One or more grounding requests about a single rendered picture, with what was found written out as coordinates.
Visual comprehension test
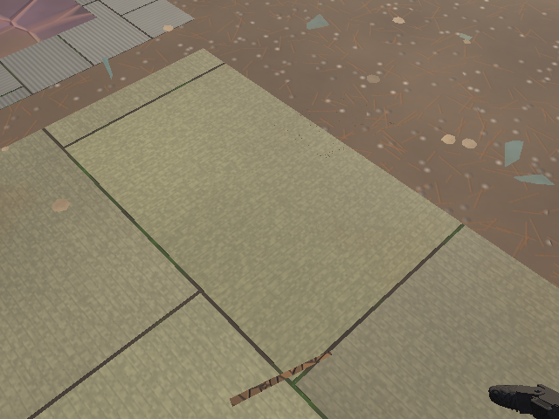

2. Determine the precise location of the right robot hand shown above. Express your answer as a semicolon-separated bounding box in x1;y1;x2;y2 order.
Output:
488;384;559;419

